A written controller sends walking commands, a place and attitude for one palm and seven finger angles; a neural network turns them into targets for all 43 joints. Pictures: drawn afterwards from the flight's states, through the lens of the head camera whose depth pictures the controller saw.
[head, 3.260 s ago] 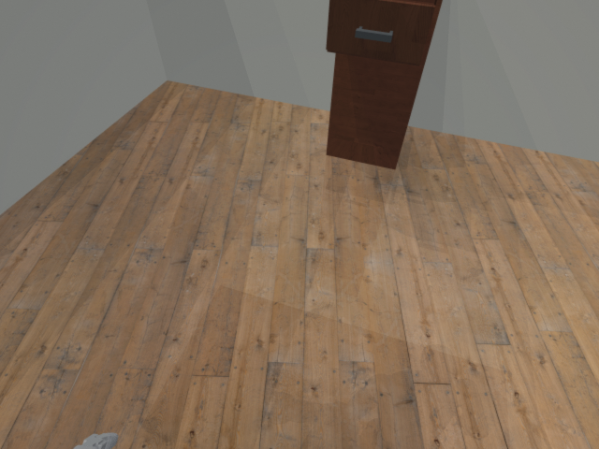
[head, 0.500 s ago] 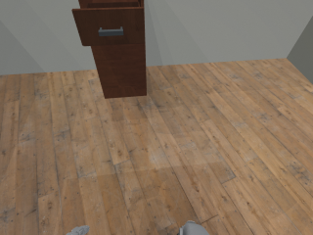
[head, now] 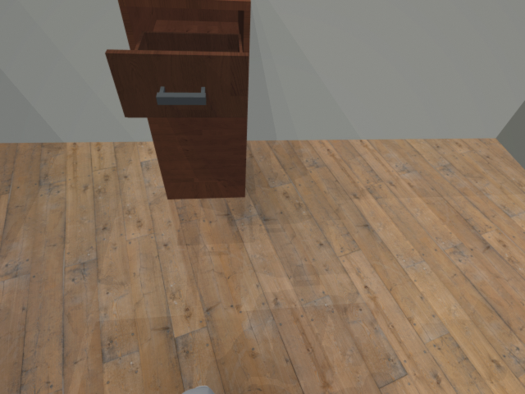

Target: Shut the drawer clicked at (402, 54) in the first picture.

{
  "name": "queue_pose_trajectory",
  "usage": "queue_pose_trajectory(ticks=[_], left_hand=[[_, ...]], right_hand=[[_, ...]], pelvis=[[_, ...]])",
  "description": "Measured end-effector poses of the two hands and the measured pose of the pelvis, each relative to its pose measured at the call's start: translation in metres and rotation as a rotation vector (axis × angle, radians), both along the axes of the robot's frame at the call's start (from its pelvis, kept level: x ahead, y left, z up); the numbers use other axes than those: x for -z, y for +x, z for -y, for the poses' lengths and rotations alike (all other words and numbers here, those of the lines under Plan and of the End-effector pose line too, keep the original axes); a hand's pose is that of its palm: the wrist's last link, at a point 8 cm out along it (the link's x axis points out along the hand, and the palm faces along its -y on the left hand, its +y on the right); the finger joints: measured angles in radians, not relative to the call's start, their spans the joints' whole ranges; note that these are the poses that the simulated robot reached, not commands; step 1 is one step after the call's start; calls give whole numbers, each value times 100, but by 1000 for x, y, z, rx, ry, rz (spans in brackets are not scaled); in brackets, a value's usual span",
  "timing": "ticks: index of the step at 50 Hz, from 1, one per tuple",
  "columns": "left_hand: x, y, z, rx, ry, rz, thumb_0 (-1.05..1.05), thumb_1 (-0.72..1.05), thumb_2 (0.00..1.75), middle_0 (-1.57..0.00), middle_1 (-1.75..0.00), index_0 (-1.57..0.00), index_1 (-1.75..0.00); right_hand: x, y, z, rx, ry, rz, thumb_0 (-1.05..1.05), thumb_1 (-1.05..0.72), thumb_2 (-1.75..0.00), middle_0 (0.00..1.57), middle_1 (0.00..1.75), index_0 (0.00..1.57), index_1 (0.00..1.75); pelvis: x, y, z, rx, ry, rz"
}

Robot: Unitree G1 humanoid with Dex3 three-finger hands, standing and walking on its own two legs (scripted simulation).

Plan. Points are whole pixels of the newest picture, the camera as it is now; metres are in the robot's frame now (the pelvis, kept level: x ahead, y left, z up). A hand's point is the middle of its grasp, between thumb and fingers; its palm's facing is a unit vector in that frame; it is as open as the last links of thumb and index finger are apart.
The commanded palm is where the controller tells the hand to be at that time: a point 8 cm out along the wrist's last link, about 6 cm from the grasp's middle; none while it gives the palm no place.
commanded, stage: walk to a spot facing it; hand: left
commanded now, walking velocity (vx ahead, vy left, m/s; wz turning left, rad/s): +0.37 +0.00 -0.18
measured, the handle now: (182, 94) +0.78 +0.27 +0.02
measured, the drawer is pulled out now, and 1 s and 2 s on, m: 0.30 0.30 0.30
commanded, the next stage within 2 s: turn to face it in 0.24 s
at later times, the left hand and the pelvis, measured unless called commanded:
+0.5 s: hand (195, 299) +0.33 +0.16 -0.17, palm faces -0.15 -0.96 -0.24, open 7.3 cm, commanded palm none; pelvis +0.22 -0.02 -0.01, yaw -8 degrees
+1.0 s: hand (178, 296) +0.33 +0.19 -0.17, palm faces +0.10 -0.98 -0.18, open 7.4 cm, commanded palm none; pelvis +0.28 +0.00 +0.01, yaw +2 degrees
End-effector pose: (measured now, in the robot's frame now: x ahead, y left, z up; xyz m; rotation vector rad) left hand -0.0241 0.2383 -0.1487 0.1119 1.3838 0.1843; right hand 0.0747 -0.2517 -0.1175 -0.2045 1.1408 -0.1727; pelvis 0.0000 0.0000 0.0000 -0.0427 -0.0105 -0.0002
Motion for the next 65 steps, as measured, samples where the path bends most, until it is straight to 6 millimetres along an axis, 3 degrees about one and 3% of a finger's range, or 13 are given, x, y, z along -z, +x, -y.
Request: queue_pose_trajectory(ticks=[3, 5, 15, 23, 26, 29, 36, 40, 44, 49, 55, 59, 65], left_hand=[[13, 10, -8, -7, -31, -75, 0, 92, 90, -20, -30, -20, -30], [11, 27, -12, 6, -41, -96, 1, 92, 90, -20, -30, -20, -30], [-14, 181, -7, 89, -41, 33, 1, 92, 90, -20, -30, -19, -30], [-14, 319, 21, 249, 25, 111, 1, 93, 90, -20, -30, -19, -30], [-8, 361, 39, 255, 43, 196, 1, 92, 90, -20, -30, -20, -30], [-12, 380, 53, 237, 30, 239, 1, 92, 90, -20, -30, -20, -30], [-18, 398, 58, 160, -2, 270, -1, 93, 90, -20, -30, -20, -30], [-8, 397, 44, 104, -28, 274, 0, 92, 90, -20, -30, -20, -30], [5, 380, 22, 46, -40, 214, 0, 92, 90, -20, -30, -20, -30], [-5, 348, 0, -11, -9, 119, 1, 91, 90, -20, -30, -20, -30], [-17, 312, -12, -57, 47, 28, 1, 91, 90, -20, -30, -20, -30], [-22, 299, -4, -56, 65, 1, 1, 91, 90, -20, -30, -19, -30], [-22, 290, 29, -72, 70, 31, 1, 91, 90, -20, -30, -19, -30]], right_hand=[[-1, 42, -11, -20, -32, 60, 1, -93, -90, 20, 30, 20, 30], [-5, 53, -19, -5, -33, 69, 1, -93, -90, 20, 30, 20, 30], [2, 27, -53, 161, 62, -184, 1, -93, -90, 20, 30, 20, 30], [24, 11, -55, 315, 160, -384, 1, -92, -90, 20, 30, 20, 30], [37, 19, -46, 320, 187, -455, 1, -91, -90, 20, 30, 20, 30], [38, 49, -32, 294, 170, -445, 1, -91, -90, 20, 30, 20, 30], [25, 155, -4, 179, 93, -243, 1, -91, -90, 20, 30, 20, 30], [16, 207, -1, 102, 31, -146, 1, -92, -90, 20, 30, 20, 30], [7, 240, -7, 45, -14, -83, 1, -93, -90, 20, 30, 20, 30], [-6, 262, -17, -5, -18, -75, 1, -92, -90, 20, 30, 20, 30], [-5, 276, -20, -33, 9, -79, 1, -92, -90, 20, 30, 20, 30], [4, 274, -14, -35, 38, -91, 1, -92, -90, 21, 30, 20, 30], [29, 262, 4, -34, 91, -157, 1, -91, -90, 20, 30, 20, 30]], pelvis=[[8, 28, -14, 20, 16, 12], [5, 45, -19, 31, 17, 18], [-16, 129, -21, 102, 39, 7], [0, 199, 11, 148, 52, 12], [13, 222, 27, 127, 53, 14], [10, 235, 32, 103, 42, 23], [-2, 254, 28, 39, 25, 10], [2, 263, 16, 5, 5, 17], [5, 272, 4, -12, 2, 19], [-9, 279, -2, -39, 10, 5], [-15, 282, 1, -59, 23, 4], [-14, 284, 9, -72, 33, 10], [-4, 293, 29, -95, 53, 24]])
